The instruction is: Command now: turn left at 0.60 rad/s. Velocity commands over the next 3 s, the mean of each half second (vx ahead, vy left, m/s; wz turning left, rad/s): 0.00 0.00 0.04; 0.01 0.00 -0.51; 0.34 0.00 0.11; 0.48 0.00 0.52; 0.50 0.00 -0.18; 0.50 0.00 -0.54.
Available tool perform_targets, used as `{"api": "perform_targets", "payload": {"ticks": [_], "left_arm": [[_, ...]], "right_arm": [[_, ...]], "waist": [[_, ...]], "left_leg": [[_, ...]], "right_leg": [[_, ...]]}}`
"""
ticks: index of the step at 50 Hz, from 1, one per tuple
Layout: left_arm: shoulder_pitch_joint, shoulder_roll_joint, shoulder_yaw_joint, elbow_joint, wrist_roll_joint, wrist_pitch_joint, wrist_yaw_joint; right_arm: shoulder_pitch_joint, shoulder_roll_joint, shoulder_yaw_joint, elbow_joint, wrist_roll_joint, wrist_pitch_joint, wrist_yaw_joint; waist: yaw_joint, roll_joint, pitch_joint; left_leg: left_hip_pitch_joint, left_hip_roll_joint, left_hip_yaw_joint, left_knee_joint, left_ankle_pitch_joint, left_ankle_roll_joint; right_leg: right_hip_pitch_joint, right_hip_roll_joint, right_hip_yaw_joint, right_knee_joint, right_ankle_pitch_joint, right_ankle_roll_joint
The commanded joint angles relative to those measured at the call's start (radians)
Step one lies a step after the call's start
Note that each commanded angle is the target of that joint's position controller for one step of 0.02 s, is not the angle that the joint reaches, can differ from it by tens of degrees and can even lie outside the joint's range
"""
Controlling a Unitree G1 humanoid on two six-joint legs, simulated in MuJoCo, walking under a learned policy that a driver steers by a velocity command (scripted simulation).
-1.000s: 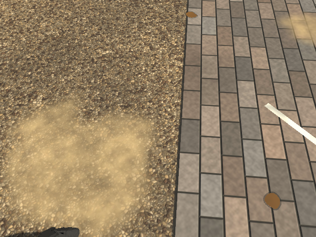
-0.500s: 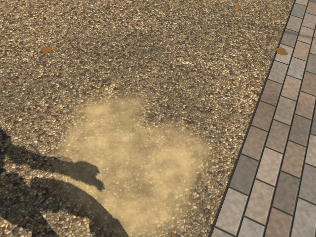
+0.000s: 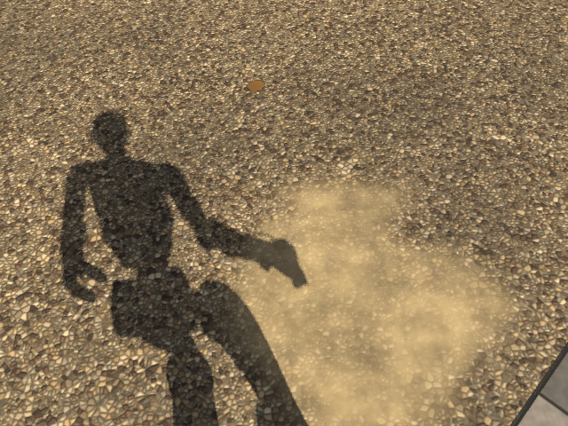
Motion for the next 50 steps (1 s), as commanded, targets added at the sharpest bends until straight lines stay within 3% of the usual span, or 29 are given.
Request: {"api": "perform_targets", "payload": {"ticks": [1, 3, 6, 9, 11, 12, 13, 14, 15, 16, 18, 20, 22, 23, 25, 28, 31, 32, 33, 34, 35, 36, 37, 38, 40, 47, 50], "left_arm": [[-0.076, 0.134, 0.020, -0.083, -0.010, -0.004, 0.019], [-0.017, 0.152, 0.024, -0.072, -0.004, 0.005, 0.028], [0.004, 0.187, 0.033, -0.066, -0.011, 0.011, 0.020], [-0.003, 0.181, 0.023, -0.055, -0.025, 0.007, -0.007], [-0.019, 0.138, 0.000, -0.041, -0.041, -0.001, -0.025], [0.030, 0.113, -0.013, -0.021, -0.036, -0.012, -0.036], [0.055, 0.073, -0.031, -0.031, 0.004, -0.024, -0.049], [0.099, 0.045, -0.037, -0.032, -0.005, -0.030, -0.051], [0.039, 0.116, -0.024, -0.035, -0.016, -0.021, -0.041], [-0.006, 0.149, -0.013, -0.048, -0.025, -0.014, -0.034], [-0.006, 0.157, -0.007, -0.050, -0.024, 0.007, -0.014], [0.021, 0.149, 0.001, -0.055, -0.033, 0.021, -0.014], [0.026, 0.141, 0.014, -0.067, -0.043, 0.033, -0.019], [0.033, 0.130, 0.016, -0.068, -0.045, 0.040, -0.020], [0.039, 0.109, 0.012, -0.073, -0.041, 0.051, -0.025], [0.042, 0.110, 0.012, -0.096, -0.040, 0.057, -0.044], [0.124, 0.119, 0.024, -0.091, -0.037, 0.060, -0.058], [0.137, 0.167, 0.040, -0.094, -0.030, 0.057, -0.048], [0.150, 0.320, 0.072, -0.126, -0.026, 0.048, -0.026], [0.170, 0.313, 0.059, -0.154, 0.020, 0.022, -0.042], [0.134, 0.293, 0.053, -0.161, 0.022, -0.001, -0.048], [0.092, 0.267, 0.049, -0.163, -0.001, -0.011, -0.040], [0.053, 0.231, 0.039, -0.170, -0.022, -0.010, -0.029], [0.030, 0.212, 0.030, -0.177, -0.031, -0.005, -0.019], [0.044, 0.200, 0.023, -0.191, -0.024, 0.000, -0.006], [0.075, 0.214, 0.031, -0.217, -0.028, 0.016, 0.009], [0.083, 0.210, 0.030, -0.220, -0.032, 0.016, 0.007]], "right_arm": [[0.035, -0.086, -0.030, -0.056, 0.005, 0.008, 0.003], [-0.025, -0.055, -0.015, -0.091, 0.009, 0.003, 0.006], [-0.044, -0.020, 0.008, -0.112, -0.006, -0.004, 0.012], [-0.002, -0.017, 0.015, -0.085, -0.013, -0.005, 0.013], [0.083, -0.006, 0.014, -0.031, -0.021, -0.004, 0.014], [0.088, -0.045, 0.006, -0.030, -0.023, -0.003, 0.009], [0.120, -0.127, -0.008, -0.037, -0.030, 0.000, -0.004], [0.038, -0.131, -0.001, -0.043, -0.046, 0.004, -0.006], [-0.027, -0.082, 0.005, -0.061, -0.046, -0.006, 0.005], [-0.039, -0.088, 0.001, -0.054, -0.046, -0.014, 0.007], [-0.020, -0.112, -0.009, -0.044, -0.040, -0.026, 0.000], [-0.002, -0.101, -0.009, -0.042, -0.038, -0.033, -0.014], [0.011, -0.095, -0.010, -0.040, -0.034, -0.042, -0.024], [-0.013, -0.090, -0.010, -0.041, -0.028, -0.045, -0.025], [-0.072, -0.091, -0.012, -0.046, -0.023, -0.046, -0.023], [-0.098, -0.103, -0.018, -0.040, -0.019, -0.036, -0.017], [-0.097, -0.102, -0.019, -0.018, 0.006, -0.025, -0.015], [-0.027, -0.068, -0.013, 0.008, -0.001, -0.025, -0.009], [-0.040, 0.001, 0.012, -0.036, -0.058, -0.025, -0.004], [-0.143, -0.035, 0.004, -0.067, -0.037, -0.031, -0.012], [-0.156, -0.069, -0.006, -0.064, -0.011, -0.030, -0.018], [-0.143, -0.082, -0.013, -0.052, -0.009, -0.029, -0.024], [-0.128, -0.087, -0.019, -0.030, -0.017, -0.027, -0.033], [-0.108, -0.092, -0.022, -0.023, -0.023, -0.025, -0.036], [-0.078, -0.075, -0.022, -0.013, -0.019, -0.031, -0.030], [-0.093, -0.053, -0.014, -0.019, -0.016, -0.045, -0.026], [-0.102, -0.058, -0.011, -0.023, -0.009, -0.063, -0.009]], "waist": [[-0.019, -0.188, -0.052], [0.025, -0.205, -0.059], [0.043, -0.215, -0.102], [0.027, -0.230, -0.107], [-0.027, -0.201, -0.094], [-0.021, -0.166, -0.102], [0.002, -0.003, -0.167], [0.059, 0.159, -0.176], [0.028, 0.112, -0.140], [0.019, 0.117, -0.092], [-0.002, 0.166, -0.046], [-0.011, 0.187, -0.041], [-0.021, 0.136, -0.048], [-0.009, 0.100, -0.045], [0.005, 0.070, -0.053], [0.005, 0.087, -0.091], [0.047, 0.066, -0.117], [0.031, -0.066, -0.104], [0.002, -0.404, -0.093], [0.076, -0.292, -0.173], [0.062, -0.189, -0.137], [0.034, -0.148, -0.094], [0.018, -0.120, -0.077], [0.002, -0.134, -0.071], [-0.004, -0.150, -0.100], [0.018, -0.166, -0.086], [0.035, -0.197, -0.071]], "left_leg": [[-0.120, 0.070, 0.026, 0.137, 0.064, -0.043], [-0.130, 0.090, 0.056, 0.025, 0.084, -0.056], [0.000, 0.112, 0.079, -0.170, 0.047, -0.051], [0.185, 0.096, 0.122, -0.392, 0.085, -0.029], [0.399, 0.078, 0.145, -0.706, 0.328, 0.007], [0.531, 0.121, 0.086, -0.758, 0.441, 0.029], [0.661, 0.303, -0.090, -0.699, 0.765, 0.071], [0.534, 0.411, -0.125, -0.667, 0.740, 0.192], [0.424, 0.355, -0.089, -0.693, 0.524, 0.213], [0.411, 0.304, -0.056, -0.707, 0.402, 0.180], [0.384, 0.319, -0.061, -0.728, 0.357, 0.171], [0.382, 0.392, -0.091, -0.722, 0.505, 0.227], [0.412, 0.470, -0.114, -0.718, 0.659, 0.289], [0.411, 0.467, -0.087, -0.717, 0.672, 0.287], [0.386, 0.437, -0.012, -0.709, 0.668, 0.264], [0.375, 0.417, 0.061, -0.669, 0.679, 0.240], [0.323, 0.386, 0.138, -0.539, 0.547, 0.160], [0.224, 0.318, 0.220, -0.383, 0.355, 0.079], [-0.088, 0.163, 0.282, -0.042, -0.181, -0.043], [-0.142, 0.089, 0.089, 0.136, -0.281, -0.042], [-0.170, 0.108, 0.050, 0.190, -0.208, -0.026], [-0.189, 0.129, 0.041, 0.168, -0.109, -0.011], [-0.192, 0.147, 0.033, 0.135, -0.028, -0.010], [-0.155, 0.148, 0.028, 0.110, 0.032, -0.015], [-0.114, 0.124, 0.032, 0.105, 0.112, -0.026], [-0.114, 0.102, 0.007, -0.131, 0.168, -0.070], [-0.081, 0.105, 0.015, -0.260, 0.195, -0.066]], "right_leg": [[0.127, -0.242, 0.155, -0.151, 0.342, -0.190], [0.189, -0.248, 0.132, -0.158, 0.358, -0.210], [0.198, -0.261, 0.105, -0.139, 0.403, -0.222], [0.133, -0.247, 0.106, -0.119, 0.406, -0.214], [0.044, -0.211, 0.092, -0.076, 0.341, -0.160], [-0.028, -0.185, 0.089, -0.059, 0.264, -0.093], [-0.112, -0.116, 0.038, 0.062, 0.030, -0.012], [-0.108, -0.074, -0.003, 0.054, -0.189, 0.038], [-0.039, -0.068, -0.011, 0.074, -0.149, 0.060], [-0.078, -0.046, -0.029, 0.098, -0.076, 0.059], [-0.123, -0.036, -0.027, 0.158, -0.060, 0.052], [-0.176, -0.032, -0.025, 0.345, -0.248, 0.038], [-0.271, -0.058, 0.018, 0.559, -0.388, 0.034], [-0.284, -0.069, 0.025, 0.569, -0.374, 0.037], [-0.235, -0.077, 0.003, 0.505, -0.303, 0.044], [-0.126, -0.054, -0.053, 0.359, -0.205, 0.040], [0.045, 0.009, -0.113, 0.094, 0.008, -0.008], [0.139, -0.020, -0.005, -0.021, 0.205, -0.050], [0.282, -0.314, 0.428, -0.071, 0.635, -0.200], [0.226, -0.407, 0.573, -0.116, 0.622, -0.373], [0.207, -0.369, 0.501, -0.134, 0.494, -0.357], [0.192, -0.311, 0.430, -0.132, 0.375, -0.296], [0.184, -0.272, 0.385, -0.128, 0.308, -0.244], [0.151, -0.241, 0.352, -0.135, 0.298, -0.220], [0.158, -0.209, 0.324, -0.141, 0.334, -0.214], [0.195, -0.176, 0.371, -0.140, 0.222, -0.218], [0.152, -0.160, 0.431, -0.203, -0.169, -0.226]]}}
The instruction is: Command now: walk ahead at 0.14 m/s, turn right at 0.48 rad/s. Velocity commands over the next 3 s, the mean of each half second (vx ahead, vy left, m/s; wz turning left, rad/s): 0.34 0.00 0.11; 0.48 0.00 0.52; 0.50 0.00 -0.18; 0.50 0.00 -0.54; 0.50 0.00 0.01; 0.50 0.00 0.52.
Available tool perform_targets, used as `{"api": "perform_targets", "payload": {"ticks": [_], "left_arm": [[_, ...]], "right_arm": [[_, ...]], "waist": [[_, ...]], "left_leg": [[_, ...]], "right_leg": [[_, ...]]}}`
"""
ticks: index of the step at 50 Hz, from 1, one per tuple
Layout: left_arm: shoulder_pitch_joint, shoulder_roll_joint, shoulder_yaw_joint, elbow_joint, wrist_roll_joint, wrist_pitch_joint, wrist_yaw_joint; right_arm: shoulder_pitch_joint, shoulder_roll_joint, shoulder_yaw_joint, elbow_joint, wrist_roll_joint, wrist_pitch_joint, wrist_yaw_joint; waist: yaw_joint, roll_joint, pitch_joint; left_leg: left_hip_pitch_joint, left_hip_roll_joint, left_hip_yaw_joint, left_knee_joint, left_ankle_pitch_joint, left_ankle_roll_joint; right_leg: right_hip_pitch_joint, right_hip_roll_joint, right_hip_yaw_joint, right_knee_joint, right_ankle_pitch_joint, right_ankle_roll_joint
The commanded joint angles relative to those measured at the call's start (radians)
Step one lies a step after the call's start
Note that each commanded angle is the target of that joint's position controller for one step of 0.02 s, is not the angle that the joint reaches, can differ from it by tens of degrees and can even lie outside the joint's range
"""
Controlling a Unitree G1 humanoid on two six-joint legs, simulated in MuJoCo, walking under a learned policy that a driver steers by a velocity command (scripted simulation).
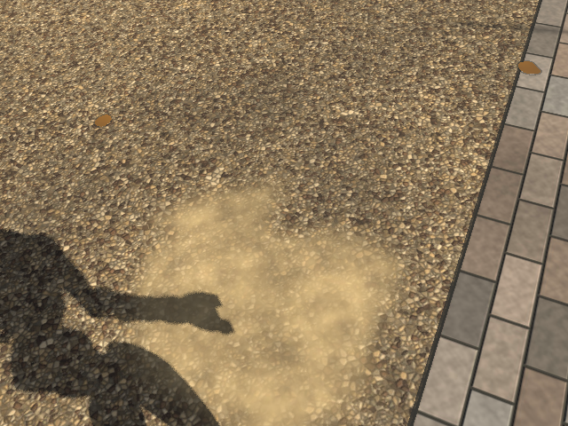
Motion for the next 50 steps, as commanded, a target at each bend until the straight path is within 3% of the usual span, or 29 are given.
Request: {"api": "perform_targets", "payload": {"ticks": [1, 4, 8, 10, 12, 13, 14, 15, 16, 17, 19, 20, 25, 27, 30, 32, 33, 34, 35, 36, 37, 38, 39, 40, 41, 44, 47, 50], "left_arm": [[0.010, 0.178, 0.047, -0.059, 0.001, -0.012, 0.004], [0.036, 0.156, 0.033, -0.040, 0.011, -0.025, -0.005], [0.056, 0.174, 0.029, -0.023, 0.012, -0.041, -0.020], [0.044, 0.166, 0.025, -0.020, 0.005, -0.045, -0.026], [0.034, 0.126, 0.011, -0.021, 0.011, -0.053, -0.030], [0.002, 0.080, -0.004, -0.037, 0.020, -0.063, -0.031], [-0.010, 0.051, -0.010, -0.085, 0.022, -0.086, -0.031], [-0.073, 0.123, 0.006, -0.110, 0.007, -0.106, -0.024], [-0.071, 0.150, 0.016, -0.111, -0.011, -0.121, -0.029], [-0.079, 0.132, 0.012, -0.103, -0.011, -0.130, -0.036], [-0.118, 0.122, 0.016, -0.115, 0.017, -0.141, -0.048], [-0.125, 0.105, 0.014, -0.122, 0.022, -0.142, -0.055], [-0.230, 0.025, -0.011, -0.152, 0.016, -0.140, -0.067], [-0.263, 0.040, -0.005, -0.161, 0.005, -0.140, -0.067], [-0.235, 0.087, 0.015, -0.161, -0.006, -0.140, -0.059], [-0.131, 0.126, 0.038, -0.140, -0.005, -0.144, -0.049], [-0.022, 0.156, 0.055, -0.118, 0.001, -0.144, -0.040], [0.151, 0.208, 0.069, -0.105, 0.018, -0.140, -0.028], [0.206, 0.275, 0.079, -0.072, 0.033, -0.127, -0.038], [0.177, 0.169, 0.057, -0.083, 0.021, -0.124, -0.041], [0.124, 0.114, 0.043, -0.087, 0.014, -0.120, -0.035], [0.080, 0.099, 0.037, -0.080, 0.019, -0.116, -0.034], [0.056, 0.079, 0.032, -0.068, 0.025, -0.114, -0.034], [0.038, 0.070, 0.028, -0.062, 0.033, -0.117, -0.032], [0.027, 0.065, 0.029, -0.055, 0.030, -0.122, -0.031], [0.025, 0.089, 0.041, -0.024, 0.014, -0.138, -0.032], [0.029, 0.120, 0.050, -0.001, 0.015, -0.136, -0.031], [0.058, 0.139, 0.052, 0.025, 0.005, -0.128, -0.034]], "right_arm": [[-0.064, -0.081, -0.011, -0.079, 0.007, -0.036, 0.016], [-0.062, -0.069, 0.004, -0.073, 0.008, -0.069, 0.041], [-0.063, -0.073, 0.016, -0.073, 0.025, -0.102, 0.064], [-0.011, -0.067, 0.021, -0.054, 0.027, -0.113, 0.071], [0.099, -0.079, 0.017, -0.017, 0.025, -0.117, 0.068], [0.193, -0.116, 0.009, 0.002, 0.024, -0.118, 0.063], [0.273, -0.227, -0.019, 0.021, 0.022, -0.114, 0.063], [0.337, -0.207, -0.019, 0.026, 0.019, -0.116, 0.075], [0.317, -0.166, -0.004, 0.019, 0.019, -0.121, 0.078], [0.301, -0.138, 0.003, 0.004, 0.013, -0.121, 0.078], [0.283, -0.115, 0.012, -0.009, 0.012, -0.106, 0.068], [0.283, -0.106, 0.017, -0.013, 0.014, -0.096, 0.061], [0.272, -0.144, 0.004, -0.030, 0.019, -0.064, 0.025], [0.306, -0.151, 0.000, -0.024, 0.022, -0.058, 0.021], [0.304, -0.152, -0.005, -0.024, 0.032, -0.057, 0.019], [0.280, -0.142, -0.005, -0.034, 0.028, -0.053, 0.021], [0.270, -0.116, 0.003, -0.045, 0.019, -0.052, 0.026], [0.266, -0.054, 0.025, -0.079, -0.005, -0.052, 0.030], [0.422, 0.051, 0.055, -0.105, 0.027, -0.063, 0.031], [0.404, -0.066, 0.034, -0.077, 0.049, -0.063, 0.029], [0.290, -0.125, 0.017, -0.089, 0.048, -0.060, 0.031], [0.231, -0.119, 0.018, -0.100, 0.033, -0.058, 0.031], [0.194, -0.106, 0.016, -0.111, 0.020, -0.058, 0.035], [0.196, -0.091, 0.015, -0.116, 0.025, -0.053, 0.042], [0.199, -0.071, 0.018, -0.119, 0.031, -0.046, 0.046], [0.144, -0.029, 0.032, -0.150, 0.022, -0.030, 0.051], [0.091, -0.019, 0.042, -0.164, 0.014, -0.038, 0.064], [-0.008, -0.001, 0.055, -0.181, 0.014, -0.056, 0.081]], "waist": [[0.036, -0.185, -0.069], [0.063, -0.181, -0.073], [0.072, -0.163, -0.021], [0.033, -0.138, -0.019], [-0.024, -0.114, -0.049], [-0.062, -0.033, -0.074], [-0.052, 0.203, -0.088], [-0.107, 0.229, -0.039], [-0.089, 0.145, 0.002], [-0.086, 0.113, 0.004], [-0.077, 0.068, 0.008], [-0.067, 0.077, 0.001], [-0.083, 0.093, 0.014], [-0.095, 0.100, 0.012], [-0.060, 0.118, 0.007], [0.004, 0.125, -0.043], [0.062, 0.109, -0.126], [0.129, 0.014, -0.300], [0.043, -0.361, -0.448], [0.057, -0.282, -0.355], [0.074, -0.177, -0.202], [0.057, -0.094, -0.124], [0.040, -0.082, -0.074], [0.014, -0.114, -0.056], [0.004, -0.130, -0.046], [-0.006, -0.098, -0.001], [0.003, -0.071, 0.004], [0.037, -0.055, 0.025]], "left_leg": [[-0.087, 0.010, 0.007, -0.122, 0.019, 0.002], [-0.010, 0.028, 0.047, -0.223, 0.025, 0.025], [0.060, 0.022, 0.090, -0.317, 0.012, 0.092], [0.165, 0.007, 0.116, -0.401, 0.061, 0.131], [0.330, 0.008, 0.086, -0.431, 0.054, 0.167], [0.436, 0.097, -0.053, -0.481, 0.017, 0.214], [0.593, 0.246, -0.376, -0.584, -0.090, 0.339], [0.641, 0.355, -0.623, -0.666, -0.165, 0.436], [0.651, 0.348, -0.588, -0.659, -0.174, 0.423], [0.658, 0.296, -0.503, -0.657, -0.130, 0.396], [0.635, 0.241, -0.384, -0.661, 0.063, 0.361], [0.597, 0.213, -0.338, -0.667, 0.142, 0.350], [0.358, 0.113, -0.175, -0.671, 0.290, 0.305], [0.313, 0.127, -0.200, -0.666, 0.276, 0.292], [0.353, 0.168, -0.264, -0.619, 0.281, 0.258], [0.366, 0.151, -0.259, -0.500, 0.442, 0.227], [0.331, 0.094, -0.222, -0.342, 0.505, 0.197], [0.198, 0.031, -0.172, -0.058, 0.334, 0.167], [-0.125, -0.103, -0.080, 0.276, -0.279, 0.114], [-0.240, -0.023, -0.095, 0.411, -0.270, 0.108], [-0.272, 0.018, -0.061, 0.429, -0.176, 0.109], [-0.240, 0.058, -0.031, 0.406, -0.104, 0.107], [-0.215, 0.084, -0.028, 0.365, -0.065, 0.107], [-0.174, 0.108, -0.027, 0.344, -0.040, 0.108], [-0.156, 0.117, -0.017, 0.323, -0.031, 0.107], [-0.198, 0.135, -0.002, 0.226, -0.001, 0.091], [-0.198, 0.135, 0.009, 0.075, 0.150, 0.083], [-0.120, 0.098, 0.064, -0.129, 0.276, 0.100]], "right_leg": [[0.134, -0.248, 0.326, -0.178, -0.255, -0.149], [0.136, -0.262, 0.311, -0.181, -0.264, -0.146], [0.105, -0.282, 0.307, -0.186, -0.291, -0.149], [0.063, -0.272, 0.272, -0.157, -0.284, -0.133], [-0.011, -0.231, 0.211, -0.072, -0.223, -0.097], [-0.091, -0.169, 0.115, 0.096, -0.135, -0.051], [-0.316, -0.017, -0.081, 0.374, -0.171, 0.027], [-0.530, -0.011, -0.068, 0.585, -0.374, 0.062], [-0.612, -0.060, -0.026, 0.658, -0.339, 0.053], [-0.629, -0.085, -0.025, 0.678, -0.260, 0.052], [-0.625, -0.115, -0.044, 0.605, -0.147, 0.065], [-0.579, -0.116, -0.057, 0.548, -0.116, 0.079], [-0.323, -0.050, -0.125, 0.210, 0.113, 0.143], [-0.235, -0.030, -0.118, 0.142, 0.194, 0.146], [-0.166, -0.048, -0.069, 0.086, 0.185, 0.120], [-0.026, -0.045, -0.086, 0.048, 0.146, 0.079], [0.141, -0.074, -0.079, 0.035, 0.153, 0.046], [0.416, -0.243, 0.089, 0.066, 0.038, -0.021], [0.691, -0.493, 0.592, -0.057, -0.199, -0.175], [0.610, -0.493, 0.673, -0.136, -0.373, -0.164], [0.473, -0.452, 0.494, -0.145, -0.329, -0.128], [0.346, -0.410, 0.355, -0.150, -0.172, -0.112], [0.252, -0.371, 0.261, -0.171, -0.060, -0.105], [0.187, -0.346, 0.187, -0.197, 0.000, -0.100], [0.155, -0.335, 0.137, -0.223, 0.027, -0.103], [0.112, -0.356, 0.039, -0.281, 0.118, -0.130], [0.128, -0.340, -0.071, -0.297, 0.195, -0.126], [0.124, -0.306, -0.165, -0.300, 0.226, -0.099]]}}
Over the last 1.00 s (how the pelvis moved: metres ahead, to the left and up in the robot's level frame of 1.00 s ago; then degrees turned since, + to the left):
0.00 -0.01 0.01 -20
